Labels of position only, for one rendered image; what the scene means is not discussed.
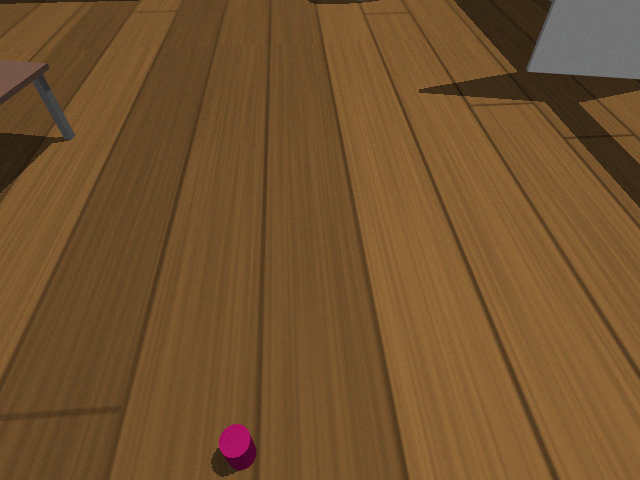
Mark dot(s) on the can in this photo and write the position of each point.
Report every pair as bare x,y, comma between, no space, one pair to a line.
237,446

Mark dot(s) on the coffee table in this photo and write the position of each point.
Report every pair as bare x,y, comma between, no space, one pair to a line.
15,75

